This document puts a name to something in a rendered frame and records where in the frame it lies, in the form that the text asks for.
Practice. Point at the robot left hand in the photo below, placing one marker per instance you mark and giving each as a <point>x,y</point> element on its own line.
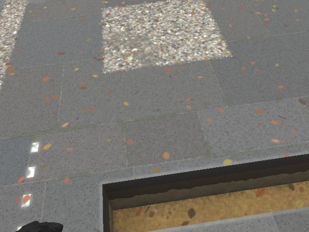
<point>36,226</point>

